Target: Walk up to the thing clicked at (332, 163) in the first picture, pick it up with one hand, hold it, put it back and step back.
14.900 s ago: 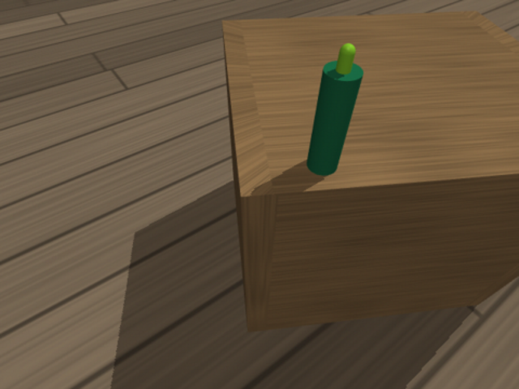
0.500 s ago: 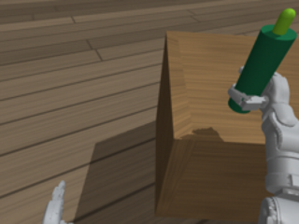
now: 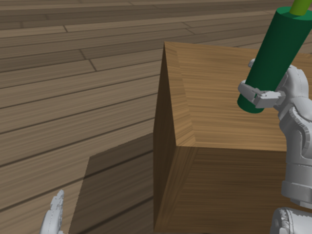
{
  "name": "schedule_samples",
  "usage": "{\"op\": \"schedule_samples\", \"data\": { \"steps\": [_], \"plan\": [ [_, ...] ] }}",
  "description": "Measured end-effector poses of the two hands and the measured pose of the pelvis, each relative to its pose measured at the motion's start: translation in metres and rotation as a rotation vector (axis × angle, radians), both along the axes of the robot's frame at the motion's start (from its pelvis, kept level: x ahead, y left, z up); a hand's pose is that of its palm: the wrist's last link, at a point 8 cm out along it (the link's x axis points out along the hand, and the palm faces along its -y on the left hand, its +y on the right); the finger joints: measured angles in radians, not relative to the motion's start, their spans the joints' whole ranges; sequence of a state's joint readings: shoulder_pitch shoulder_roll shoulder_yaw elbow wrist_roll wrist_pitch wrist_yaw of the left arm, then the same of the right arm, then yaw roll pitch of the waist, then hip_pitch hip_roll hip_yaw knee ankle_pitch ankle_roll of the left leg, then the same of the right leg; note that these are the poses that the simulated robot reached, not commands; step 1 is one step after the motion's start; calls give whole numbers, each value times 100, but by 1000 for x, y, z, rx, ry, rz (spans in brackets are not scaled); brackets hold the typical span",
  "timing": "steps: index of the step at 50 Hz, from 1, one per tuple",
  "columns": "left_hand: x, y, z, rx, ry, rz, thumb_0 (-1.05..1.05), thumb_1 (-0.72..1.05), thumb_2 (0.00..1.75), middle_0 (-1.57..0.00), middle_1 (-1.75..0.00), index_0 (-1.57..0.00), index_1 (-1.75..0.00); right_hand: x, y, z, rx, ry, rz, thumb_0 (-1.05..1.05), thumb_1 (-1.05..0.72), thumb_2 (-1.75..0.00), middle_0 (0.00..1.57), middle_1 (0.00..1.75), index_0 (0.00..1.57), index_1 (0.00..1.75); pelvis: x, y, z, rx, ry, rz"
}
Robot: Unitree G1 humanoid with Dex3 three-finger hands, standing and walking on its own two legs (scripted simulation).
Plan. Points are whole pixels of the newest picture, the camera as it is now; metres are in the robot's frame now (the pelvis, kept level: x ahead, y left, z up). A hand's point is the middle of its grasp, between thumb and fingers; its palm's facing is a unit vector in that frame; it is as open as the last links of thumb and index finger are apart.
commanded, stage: lift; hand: right
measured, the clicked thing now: (273, 58) +0.36 -0.19 +0.33
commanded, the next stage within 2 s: hold in 0.38 s
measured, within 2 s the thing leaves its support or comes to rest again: neither
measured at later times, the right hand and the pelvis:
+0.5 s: hand (264, 75) +0.35 -0.18 +0.29, palm faces +0.14 +0.99 -0.03, open 8.8 cm; pelvis +0.00 +0.00 +0.00, yaw +0 degrees
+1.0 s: hand (267, 69) +0.33 -0.17 +0.31, palm faces +0.12 +0.99 -0.02, open 8.8 cm; pelvis +0.00 +0.00 +0.00, yaw -1 degrees
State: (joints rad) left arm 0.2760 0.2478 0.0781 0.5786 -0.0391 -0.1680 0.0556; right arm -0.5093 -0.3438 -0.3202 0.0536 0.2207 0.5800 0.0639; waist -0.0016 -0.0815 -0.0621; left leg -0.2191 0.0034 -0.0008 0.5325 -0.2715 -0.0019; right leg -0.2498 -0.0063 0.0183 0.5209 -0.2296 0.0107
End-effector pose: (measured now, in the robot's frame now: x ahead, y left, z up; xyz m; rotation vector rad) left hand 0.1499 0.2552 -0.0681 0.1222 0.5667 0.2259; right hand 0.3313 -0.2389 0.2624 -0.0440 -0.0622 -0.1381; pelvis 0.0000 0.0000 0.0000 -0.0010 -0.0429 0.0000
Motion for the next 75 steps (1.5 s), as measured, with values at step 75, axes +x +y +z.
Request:
{"op": "schedule_samples", "data": {
  "steps": [75],
  "plan": [
    [2, -7, 0, -14, -70, -37, -1, -54, 5, -4, -5, -5, -5, -30, 16, 60, 18, -20, 5, -1, 28, -115, 78, 114, 78, 114, -8, -1, -2, 1, -23, -9]
  ]
}}
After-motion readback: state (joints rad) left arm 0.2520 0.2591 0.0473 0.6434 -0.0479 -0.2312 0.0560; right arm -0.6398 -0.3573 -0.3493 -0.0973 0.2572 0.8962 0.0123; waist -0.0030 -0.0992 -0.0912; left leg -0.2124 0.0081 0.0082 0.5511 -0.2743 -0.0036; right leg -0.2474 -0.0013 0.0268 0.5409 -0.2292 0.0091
